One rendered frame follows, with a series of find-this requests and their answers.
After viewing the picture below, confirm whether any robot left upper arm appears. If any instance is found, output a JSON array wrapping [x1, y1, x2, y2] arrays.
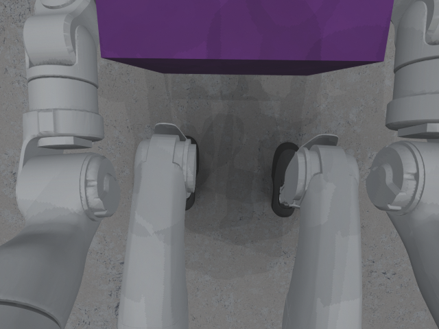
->
[[0, 152, 121, 329]]

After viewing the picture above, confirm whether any robot right foot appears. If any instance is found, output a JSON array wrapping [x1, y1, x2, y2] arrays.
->
[[272, 143, 299, 217]]

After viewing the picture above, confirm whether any robot right shin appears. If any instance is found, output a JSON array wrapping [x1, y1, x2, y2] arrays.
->
[[279, 134, 359, 209]]

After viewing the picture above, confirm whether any left robot forearm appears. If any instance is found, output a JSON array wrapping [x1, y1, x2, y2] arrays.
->
[[16, 0, 104, 214]]

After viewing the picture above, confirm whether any right robot forearm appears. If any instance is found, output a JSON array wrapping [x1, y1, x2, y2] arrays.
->
[[385, 0, 439, 143]]

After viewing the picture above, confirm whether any robot right upper arm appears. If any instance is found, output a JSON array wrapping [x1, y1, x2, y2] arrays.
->
[[366, 141, 439, 329]]

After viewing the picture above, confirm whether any carton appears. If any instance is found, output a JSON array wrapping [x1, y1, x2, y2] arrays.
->
[[96, 0, 394, 75]]

